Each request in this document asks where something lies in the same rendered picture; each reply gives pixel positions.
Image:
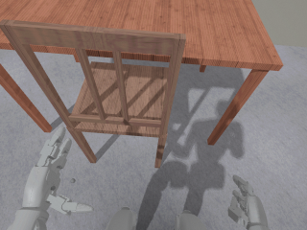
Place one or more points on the robot shin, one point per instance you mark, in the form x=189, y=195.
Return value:
x=125, y=208
x=186, y=212

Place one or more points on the robot right hand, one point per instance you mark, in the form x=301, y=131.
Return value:
x=251, y=211

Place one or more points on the left robot forearm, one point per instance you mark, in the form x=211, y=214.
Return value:
x=28, y=218

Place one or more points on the chair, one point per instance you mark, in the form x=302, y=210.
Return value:
x=115, y=98

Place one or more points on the robot right shin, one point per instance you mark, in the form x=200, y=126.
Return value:
x=186, y=212

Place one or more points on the robot left hand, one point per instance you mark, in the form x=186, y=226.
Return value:
x=45, y=174

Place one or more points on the robot left shin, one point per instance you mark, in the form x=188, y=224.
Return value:
x=125, y=208

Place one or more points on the table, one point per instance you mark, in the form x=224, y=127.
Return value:
x=225, y=33

